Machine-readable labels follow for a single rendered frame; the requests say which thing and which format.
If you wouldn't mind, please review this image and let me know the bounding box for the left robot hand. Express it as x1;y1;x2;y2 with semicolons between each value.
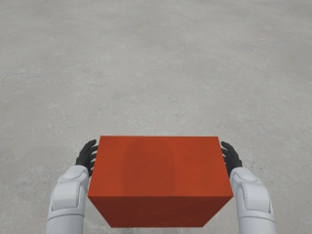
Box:
75;139;98;177

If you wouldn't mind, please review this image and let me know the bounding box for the right robot hand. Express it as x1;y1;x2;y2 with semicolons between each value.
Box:
221;141;243;179

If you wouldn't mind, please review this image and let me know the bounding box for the right robot forearm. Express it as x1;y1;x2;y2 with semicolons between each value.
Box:
229;167;277;234

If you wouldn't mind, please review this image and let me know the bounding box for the left robot forearm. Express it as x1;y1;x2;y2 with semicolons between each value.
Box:
45;165;90;234

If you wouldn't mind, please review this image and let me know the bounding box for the carton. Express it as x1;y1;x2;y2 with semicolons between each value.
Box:
87;136;234;228

